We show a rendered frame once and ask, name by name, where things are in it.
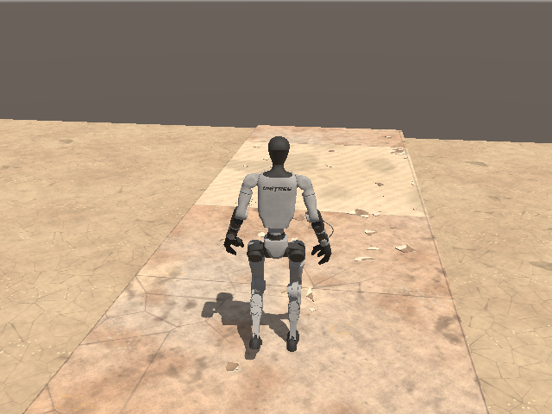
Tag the robot left upper arm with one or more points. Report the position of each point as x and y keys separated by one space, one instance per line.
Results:
x=250 y=181

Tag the robot right hand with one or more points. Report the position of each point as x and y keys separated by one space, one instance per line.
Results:
x=324 y=250

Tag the robot left thigh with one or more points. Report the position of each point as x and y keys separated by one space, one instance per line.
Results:
x=256 y=258

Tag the left robot forearm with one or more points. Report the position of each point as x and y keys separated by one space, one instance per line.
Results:
x=234 y=226

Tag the left robot shin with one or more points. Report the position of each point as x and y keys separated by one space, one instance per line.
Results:
x=256 y=306

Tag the right robot forearm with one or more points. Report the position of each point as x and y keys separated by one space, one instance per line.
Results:
x=320 y=231

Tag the robot left hand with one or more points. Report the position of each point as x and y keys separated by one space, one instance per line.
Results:
x=236 y=242

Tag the robot right upper arm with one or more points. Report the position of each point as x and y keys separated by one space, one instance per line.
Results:
x=304 y=183

